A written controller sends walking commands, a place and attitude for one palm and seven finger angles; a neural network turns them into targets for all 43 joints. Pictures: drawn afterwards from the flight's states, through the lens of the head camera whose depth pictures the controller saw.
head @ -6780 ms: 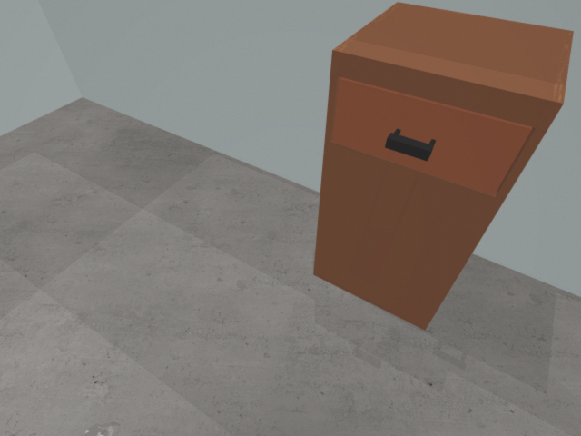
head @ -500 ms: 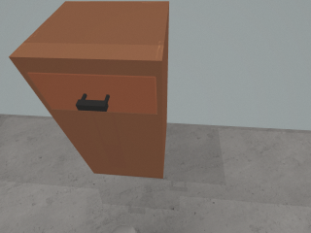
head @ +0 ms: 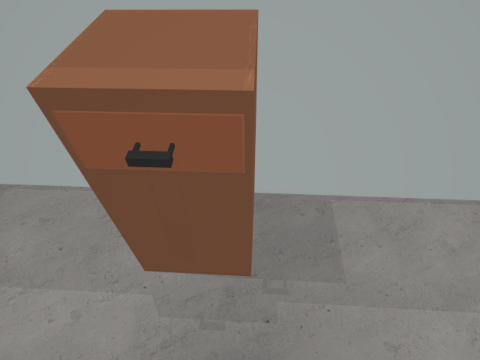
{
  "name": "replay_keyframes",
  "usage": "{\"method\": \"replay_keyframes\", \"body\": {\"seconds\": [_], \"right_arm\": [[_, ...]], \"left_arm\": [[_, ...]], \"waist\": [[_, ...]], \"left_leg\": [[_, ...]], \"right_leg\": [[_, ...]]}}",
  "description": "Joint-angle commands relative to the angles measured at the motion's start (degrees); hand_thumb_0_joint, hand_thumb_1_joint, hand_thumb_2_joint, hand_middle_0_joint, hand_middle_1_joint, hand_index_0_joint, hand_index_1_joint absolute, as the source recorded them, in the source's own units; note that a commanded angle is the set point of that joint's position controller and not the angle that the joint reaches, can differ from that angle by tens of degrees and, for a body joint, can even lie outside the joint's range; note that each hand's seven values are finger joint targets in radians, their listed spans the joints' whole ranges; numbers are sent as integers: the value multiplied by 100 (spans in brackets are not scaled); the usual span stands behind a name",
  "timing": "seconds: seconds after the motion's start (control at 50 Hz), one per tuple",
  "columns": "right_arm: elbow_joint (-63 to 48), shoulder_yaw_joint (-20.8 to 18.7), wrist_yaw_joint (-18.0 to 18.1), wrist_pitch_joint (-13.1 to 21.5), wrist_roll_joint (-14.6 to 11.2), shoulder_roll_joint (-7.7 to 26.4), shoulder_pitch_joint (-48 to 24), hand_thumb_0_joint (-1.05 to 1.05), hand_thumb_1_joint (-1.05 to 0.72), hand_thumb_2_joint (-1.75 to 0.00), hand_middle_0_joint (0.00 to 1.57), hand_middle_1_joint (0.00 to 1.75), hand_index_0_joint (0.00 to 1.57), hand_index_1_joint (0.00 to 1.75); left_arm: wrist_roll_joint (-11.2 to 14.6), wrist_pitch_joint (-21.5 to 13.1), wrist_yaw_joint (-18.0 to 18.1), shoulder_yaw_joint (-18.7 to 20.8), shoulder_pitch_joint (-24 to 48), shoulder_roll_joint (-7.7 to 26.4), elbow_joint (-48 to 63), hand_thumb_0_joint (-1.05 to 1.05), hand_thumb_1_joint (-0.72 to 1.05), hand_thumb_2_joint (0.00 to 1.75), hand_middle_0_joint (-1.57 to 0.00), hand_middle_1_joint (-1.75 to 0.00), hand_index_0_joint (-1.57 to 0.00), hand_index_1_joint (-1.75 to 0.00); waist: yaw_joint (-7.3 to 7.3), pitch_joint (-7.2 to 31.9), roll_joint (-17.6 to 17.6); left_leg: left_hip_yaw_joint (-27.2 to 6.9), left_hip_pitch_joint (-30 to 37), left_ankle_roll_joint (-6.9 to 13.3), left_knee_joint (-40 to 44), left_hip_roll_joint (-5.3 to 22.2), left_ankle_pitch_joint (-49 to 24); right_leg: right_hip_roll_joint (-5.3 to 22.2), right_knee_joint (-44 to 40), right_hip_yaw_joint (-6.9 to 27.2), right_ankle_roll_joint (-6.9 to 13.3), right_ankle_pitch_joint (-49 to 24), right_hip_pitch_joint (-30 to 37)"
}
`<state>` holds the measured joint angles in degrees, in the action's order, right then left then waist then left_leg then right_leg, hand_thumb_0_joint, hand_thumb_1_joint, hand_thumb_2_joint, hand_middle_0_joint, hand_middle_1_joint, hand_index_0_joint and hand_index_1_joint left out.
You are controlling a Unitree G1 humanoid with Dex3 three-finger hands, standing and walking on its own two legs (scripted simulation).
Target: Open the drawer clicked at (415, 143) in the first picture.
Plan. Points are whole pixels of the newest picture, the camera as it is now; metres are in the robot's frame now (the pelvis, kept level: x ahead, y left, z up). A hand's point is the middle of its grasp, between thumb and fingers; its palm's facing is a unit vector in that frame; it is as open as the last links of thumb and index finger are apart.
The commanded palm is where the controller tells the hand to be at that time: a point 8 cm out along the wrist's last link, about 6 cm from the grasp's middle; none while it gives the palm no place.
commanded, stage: come to a stop and stand still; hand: left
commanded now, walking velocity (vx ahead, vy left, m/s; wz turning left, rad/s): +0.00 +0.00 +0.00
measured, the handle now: (152, 152) +0.55 +0.25 +0.00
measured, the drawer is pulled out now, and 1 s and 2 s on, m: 0.00 0.00 0.00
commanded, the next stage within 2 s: look again from close up in 0.28 s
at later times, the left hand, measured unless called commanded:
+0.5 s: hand out of the picture -0.02 +0.16 -0.17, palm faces +0.01 -0.99 -0.17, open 7.4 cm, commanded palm none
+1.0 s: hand out of the picture +0.03 +0.21 -0.17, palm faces -0.05 -0.97 -0.22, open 7.4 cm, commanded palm +0.11 +0.27 -0.06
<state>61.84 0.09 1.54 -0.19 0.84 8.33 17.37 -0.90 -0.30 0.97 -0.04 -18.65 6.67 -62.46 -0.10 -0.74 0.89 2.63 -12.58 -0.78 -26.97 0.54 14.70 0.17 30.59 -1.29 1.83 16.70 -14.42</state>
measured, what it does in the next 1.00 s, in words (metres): stands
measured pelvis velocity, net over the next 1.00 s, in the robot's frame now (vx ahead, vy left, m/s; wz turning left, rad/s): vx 0.01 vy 0.04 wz -0.02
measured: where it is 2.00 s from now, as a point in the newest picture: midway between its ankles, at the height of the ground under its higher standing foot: outside the picture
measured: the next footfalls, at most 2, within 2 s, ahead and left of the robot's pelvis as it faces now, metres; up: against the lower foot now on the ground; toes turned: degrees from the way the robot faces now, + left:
none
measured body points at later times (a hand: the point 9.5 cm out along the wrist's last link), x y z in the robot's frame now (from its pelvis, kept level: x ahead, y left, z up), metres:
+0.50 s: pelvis -0.01 +0.01 +0.00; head +0.00 +0.00 +0.45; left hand -0.02 +0.22 -0.16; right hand -0.02 -0.21 -0.17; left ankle -0.01 +0.13 -0.74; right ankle +0.00 -0.10 -0.74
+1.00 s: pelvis +0.01 +0.04 +0.00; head +0.02 +0.04 +0.45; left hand +0.03 +0.27 -0.15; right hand +0.01 -0.18 -0.16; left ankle -0.01 +0.13 -0.74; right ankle +0.00 -0.10 -0.74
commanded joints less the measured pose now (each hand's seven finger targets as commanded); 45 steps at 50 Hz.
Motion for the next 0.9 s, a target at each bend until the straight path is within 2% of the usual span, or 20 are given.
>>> {"method": "replay_keyframes", "body": {"seconds": [0.0,0.04,0.08,0.2,0.26,0.3,0.34,0.36,0.38,0.4,0.42,0.46,0.48,0.52,0.58,0.66,0.7,0.74,0.8,0.88], "right_arm": [[-27,-66,38,97,-46,383,320,0,-90,-90,20,30,20,30],[76,-29,35,98,-33,337,320,0,-90,-90,20,30,20,30],[136,-16,38,98,-20,304,311,0,-90,-90,20,30,20,30],[202,-19,52,75,-7,282,398,0,-90,-90,20,30,20,30],[203,-17,52,98,1,292,455,0,-90,-90,20,30,20,30],[195,-21,57,97,-8,294,481,0,-90,-90,20,30,20,30],[204,-17,53,120,-3,295,509,0,-90,-90,20,30,20,30],[-192,-92,-23,178,-44,589,-447,0,-90,-90,20,30,20,30],[-383,-85,-51,76,-47,235,33,0,-90,-90,20,30,20,30],[-329,-65,-94,21,11,226,77,0,-90,-90,20,30,20,30],[-330,-68,-104,45,15,241,337,0,-90,-90,20,30,20,30],[-262,-47,-105,142,17,274,596,0,-90,-90,20,30,20,30],[-267,-40,-84,184,13,338,571,0,-90,-90,20,30,20,30],[-289,-25,-59,214,20,411,442,0,-90,-90,20,30,20,30],[-324,-14,-17,225,9,496,347,0,-90,-90,20,30,20,30],[-260,-10,-7,243,23,609,368,0,-90,-90,20,30,20,30],[-230,-14,-1,258,28,634,357,0,-90,-90,20,30,20,30],[-214,-7,4,264,27,654,313,0,-90,-90,20,30,20,30],[-168,-5,15,282,16,656,330,0,-90,-90,20,30,20,30],[-100,-7,21,282,11,680,279,0,-90,-90,20,30,20,30]], "left_arm": [[52,-156,86,100,-197,756,126,0,90,90,-20,-30,-20,-30],[57,-124,84,89,-164,688,107,0,90,90,-20,-30,-20,-30],[55,-98,80,82,-208,641,57,0,90,90,-20,-30,-20,-30],[46,-67,81,77,-282,582,-21,0,90,90,-20,-30,-20,-30],[49,-82,71,86,-313,568,-21,0,90,90,-20,-30,-20,-30],[45,-87,73,79,-302,555,-19,0,90,90,-20,-30,-20,-30],[48,-97,69,87,-308,538,-22,0,90,90,-20,-30,-20,-30],[-34,-246,316,87,-796,782,-229,0,90,90,-20,-30,-20,-30],[-13,-287,269,113,-457,1083,84,0,90,90,-20,-30,-20,-30],[-16,-294,211,138,-233,1139,192,0,90,90,-20,-30,-20,-30],[-23,-296,202,144,-46,1045,240,0,90,90,-20,-30,-20,-30],[7,-312,190,122,8,856,279,0,90,90,-20,-30,-20,-30],[25,-301,183,90,-30,737,283,0,90,90,-20,-30,-20,-30],[28,-229,154,66,-80,688,262,0,90,90,-20,-30,-20,-30],[36,-185,129,48,-213,662,197,0,90,90,-20,-30,-20,-30],[31,-139,123,42,-196,679,222,0,90,90,-20,-30,-20,-30],[20,-117,122,45,-184,697,230,0,90,90,-20,-30,-20,-30],[22,-105,118,53,-185,718,240,0,90,90,-20,-30,-20,-30],[24,-116,115,59,-147,757,231,0,90,90,-20,-30,-20,-30],[32,-111,114,62,-122,768,207,0,90,90,-20,-30,-20,-30]], "waist": [[61,40,-719],[21,-325,-302],[-12,-551,-91],[-28,-718,-12],[-23,-464,-43],[-10,-487,-46],[-20,-377,-104],[-362,-554,-116],[110,37,-282],[77,-114,-170],[240,15,-420],[293,112,-359],[232,18,-250],[108,-307,298],[18,-512,-21],[-3,-506,-119],[-23,-547,36],[-48,-462,102],[-28,-245,-120],[-22,-150,-44]], "left_leg": [[-237,213,126,295,328,-444],[-319,64,149,459,399,-443],[-359,-53,172,574,420,-323],[-402,-143,180,700,434,31],[-412,-89,190,705,435,-42],[-417,-102,181,727,457,-5],[-431,-97,190,746,468,-92],[-125,-443,-37,-583,443,-50],[-237,-278,5,-795,211,733],[-199,-121,74,-816,193,628],[-184,5,119,-640,221,426],[-325,179,157,-198,242,-191],[-420,98,196,-27,346,-444],[-583,-234,258,244,482,-476],[-671,-492,308,479,506,-326],[-712,-420,345,652,544,-344],[-724,-410,356,745,568,-391],[-723,-356,372,783,578,-493],[-655,-149,376,674,551,-914],[-588,52,364,636,540,-1120]], "right_leg": [[778,-967,818,184,-1535,166],[618,-1056,731,125,-776,-44],[545,-1166,716,108,-288,-113],[453,-1282,706,96,104,-176],[457,-1237,688,90,-37,-13],[440,-1233,665,93,-43,-13],[450,-1176,624,88,-184,81],[903,-1147,1100,-121,-2474,65],[1315,-1443,1543,164,-1045,31],[1264,-1583,1578,340,-32,-253],[1089,-1545,1315,392,660,-402],[740,-1107,906,307,136,-313],[589,-915,767,236,-133,-223],[435,-707,576,141,-121,-149],[397,-628,517,88,-342,68],[391,-547,452,34,-498,159],[388,-511,413,17,-547,180],[406,-492,375,-8,-664,275],[442,-491,401,-18,-930,406],[488,-513,394,-33,-1045,407]]}}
